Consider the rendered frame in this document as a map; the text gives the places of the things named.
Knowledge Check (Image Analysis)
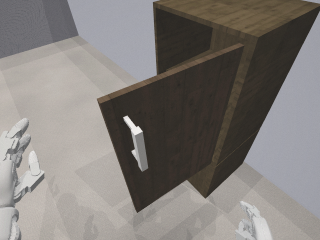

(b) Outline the left robot forearm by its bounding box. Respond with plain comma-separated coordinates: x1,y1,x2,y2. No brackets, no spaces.
0,207,22,240

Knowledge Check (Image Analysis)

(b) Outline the handle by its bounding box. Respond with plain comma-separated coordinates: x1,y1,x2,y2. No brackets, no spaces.
123,116,148,172

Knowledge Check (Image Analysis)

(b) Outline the left robot hand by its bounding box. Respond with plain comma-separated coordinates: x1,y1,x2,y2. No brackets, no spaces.
0,118,45,208

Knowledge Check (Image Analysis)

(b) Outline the right robot hand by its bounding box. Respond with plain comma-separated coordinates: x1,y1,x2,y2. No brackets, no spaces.
235,201,274,240

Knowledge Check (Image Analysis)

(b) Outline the cupboard door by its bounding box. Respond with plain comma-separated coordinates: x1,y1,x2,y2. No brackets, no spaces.
97,43,245,213

